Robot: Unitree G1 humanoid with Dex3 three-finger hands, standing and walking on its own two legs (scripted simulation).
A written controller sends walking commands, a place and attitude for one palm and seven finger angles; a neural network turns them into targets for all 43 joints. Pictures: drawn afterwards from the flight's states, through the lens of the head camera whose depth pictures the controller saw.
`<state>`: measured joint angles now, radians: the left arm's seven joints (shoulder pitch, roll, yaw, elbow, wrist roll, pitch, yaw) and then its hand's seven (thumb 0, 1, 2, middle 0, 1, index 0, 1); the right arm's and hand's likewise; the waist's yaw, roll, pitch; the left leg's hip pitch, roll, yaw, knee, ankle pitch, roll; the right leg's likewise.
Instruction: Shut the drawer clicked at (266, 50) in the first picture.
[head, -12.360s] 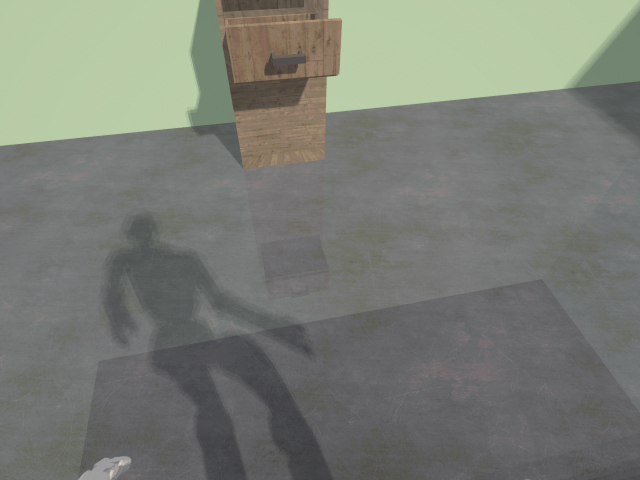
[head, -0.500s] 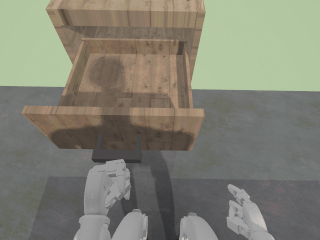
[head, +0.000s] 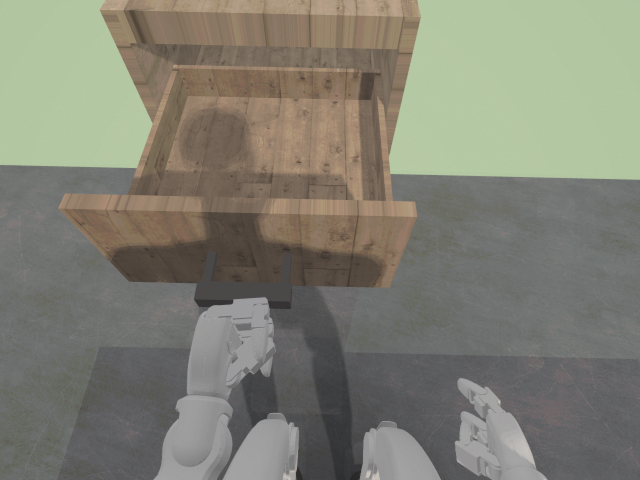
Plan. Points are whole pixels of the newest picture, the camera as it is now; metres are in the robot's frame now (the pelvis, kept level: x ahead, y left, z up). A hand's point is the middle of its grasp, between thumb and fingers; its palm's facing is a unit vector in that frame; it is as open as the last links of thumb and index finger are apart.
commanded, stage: push the drawer shut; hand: left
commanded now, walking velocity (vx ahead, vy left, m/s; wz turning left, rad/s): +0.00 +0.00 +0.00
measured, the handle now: (247, 278) +0.35 +0.11 +0.04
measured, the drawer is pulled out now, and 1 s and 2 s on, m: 0.29 0.17 0.04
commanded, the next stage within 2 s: none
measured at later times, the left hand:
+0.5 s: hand (275, 296) +0.32 +0.07 +0.03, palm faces -0.05 -1.00 -0.02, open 2.9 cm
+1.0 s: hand (281, 254) +0.38 +0.07 +0.03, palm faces -0.01 -1.00 -0.03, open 3.1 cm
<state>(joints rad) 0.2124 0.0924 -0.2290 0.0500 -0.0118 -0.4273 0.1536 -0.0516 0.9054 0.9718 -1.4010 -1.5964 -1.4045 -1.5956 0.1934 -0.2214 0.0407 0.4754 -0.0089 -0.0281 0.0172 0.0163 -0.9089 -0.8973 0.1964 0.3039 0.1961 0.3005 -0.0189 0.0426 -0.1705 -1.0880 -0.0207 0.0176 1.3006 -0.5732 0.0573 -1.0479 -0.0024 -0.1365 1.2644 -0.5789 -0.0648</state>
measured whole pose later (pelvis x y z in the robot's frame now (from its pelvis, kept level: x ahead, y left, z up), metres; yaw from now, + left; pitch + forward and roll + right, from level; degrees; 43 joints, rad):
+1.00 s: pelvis -0.01 +0.01 +0.01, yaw -1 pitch +21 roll -2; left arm -0.38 0.08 -0.06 0.63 -0.03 -0.50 0.23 -0.02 0.90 0.99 -1.40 -1.60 -1.41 -1.60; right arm 0.23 -0.24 0.02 0.60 -0.02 0.04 0.04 0.01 -0.91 -0.90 0.20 0.30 0.20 0.30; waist -0.08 0.04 -0.15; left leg -1.10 -0.02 0.05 1.25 -0.53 0.08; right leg -1.07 0.00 -0.11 1.22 -0.52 -0.05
